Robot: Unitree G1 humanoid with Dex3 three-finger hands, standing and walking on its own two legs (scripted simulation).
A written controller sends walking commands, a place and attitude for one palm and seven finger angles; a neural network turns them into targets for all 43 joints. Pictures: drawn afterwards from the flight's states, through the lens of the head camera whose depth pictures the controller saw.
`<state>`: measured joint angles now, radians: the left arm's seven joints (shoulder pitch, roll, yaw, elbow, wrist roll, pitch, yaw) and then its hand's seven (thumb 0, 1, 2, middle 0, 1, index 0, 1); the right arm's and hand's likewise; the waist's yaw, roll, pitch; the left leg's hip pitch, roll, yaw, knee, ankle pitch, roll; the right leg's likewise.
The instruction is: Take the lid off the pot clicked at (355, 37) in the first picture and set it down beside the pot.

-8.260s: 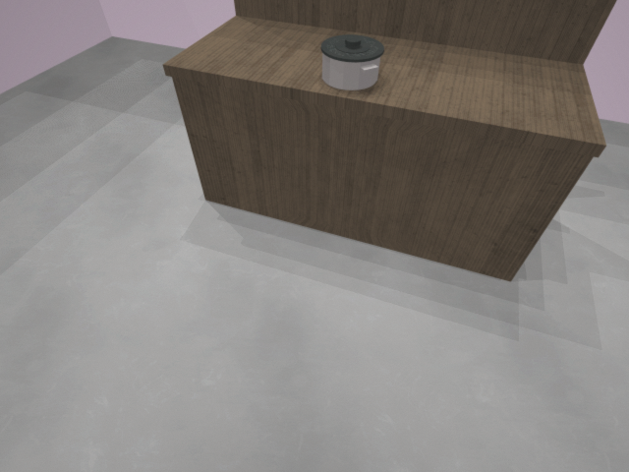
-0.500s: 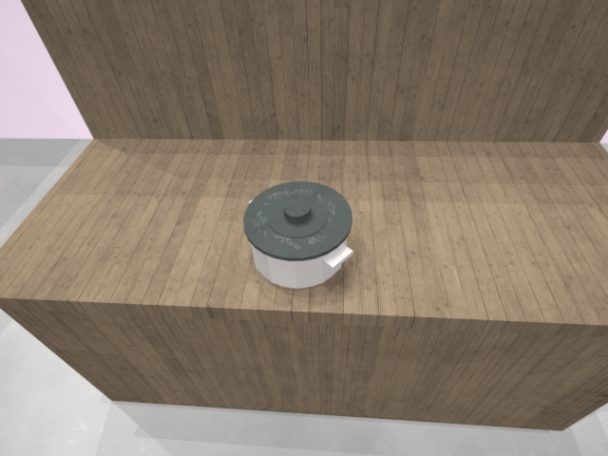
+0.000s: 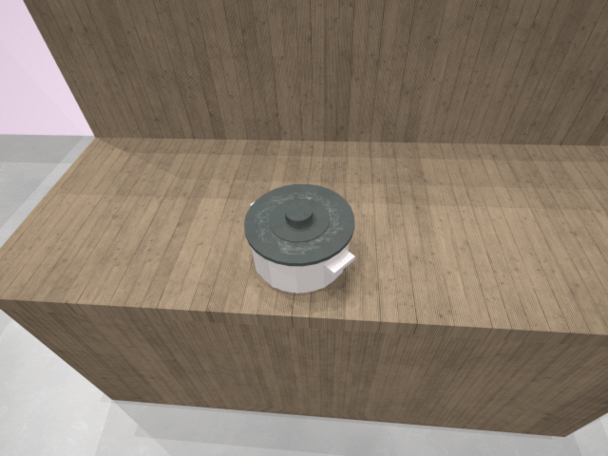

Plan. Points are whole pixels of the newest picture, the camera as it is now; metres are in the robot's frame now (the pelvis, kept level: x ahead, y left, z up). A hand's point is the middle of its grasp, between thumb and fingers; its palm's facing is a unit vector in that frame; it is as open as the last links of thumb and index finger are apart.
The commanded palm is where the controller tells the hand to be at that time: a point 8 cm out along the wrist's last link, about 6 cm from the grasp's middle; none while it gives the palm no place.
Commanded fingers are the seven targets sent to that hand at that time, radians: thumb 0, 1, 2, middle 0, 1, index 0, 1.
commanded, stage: look again from close up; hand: left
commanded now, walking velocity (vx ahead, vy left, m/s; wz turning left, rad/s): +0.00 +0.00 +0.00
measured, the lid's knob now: (298, 213) +0.51 +0.04 +0.01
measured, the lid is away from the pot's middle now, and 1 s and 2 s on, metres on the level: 0.00 0.00 0.00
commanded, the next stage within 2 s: shuffle to correct the standing spot in 0.38 s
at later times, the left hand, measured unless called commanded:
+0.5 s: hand out of the picture -0.01 +0.16 -0.17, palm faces +0.04 -0.98 -0.21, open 7.4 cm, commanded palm none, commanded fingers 0.00 0.90 0.90 -0.20 -0.30 -0.20 -0.30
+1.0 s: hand out of the picture -0.01 +0.12 -0.18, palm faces +0.06 -0.98 -0.17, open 7.4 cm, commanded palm none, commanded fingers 0.00 0.90 0.90 -0.20 -0.30 -0.20 -0.30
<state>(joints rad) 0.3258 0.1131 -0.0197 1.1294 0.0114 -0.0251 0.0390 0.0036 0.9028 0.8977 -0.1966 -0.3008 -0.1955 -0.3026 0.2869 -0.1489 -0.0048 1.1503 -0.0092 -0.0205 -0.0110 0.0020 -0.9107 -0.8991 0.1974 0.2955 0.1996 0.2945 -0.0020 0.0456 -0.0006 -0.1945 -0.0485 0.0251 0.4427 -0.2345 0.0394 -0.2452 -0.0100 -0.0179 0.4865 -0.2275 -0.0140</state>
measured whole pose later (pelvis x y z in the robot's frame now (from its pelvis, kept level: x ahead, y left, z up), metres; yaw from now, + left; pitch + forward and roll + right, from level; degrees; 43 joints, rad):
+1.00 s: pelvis +0.04 -0.04 -0.01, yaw -1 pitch +1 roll +0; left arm 0.40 0.09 0.02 1.13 0.02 -0.01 0.03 0.00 0.90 0.90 -0.20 -0.30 -0.19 -0.30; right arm 0.34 -0.10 -0.03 1.18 -0.01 -0.02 -0.04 0.00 -0.91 -0.90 0.20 0.30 0.20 0.29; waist 0.00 0.02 -0.03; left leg -0.20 0.02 0.01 0.53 -0.34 -0.01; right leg -0.24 0.06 -0.03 0.54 -0.31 -0.07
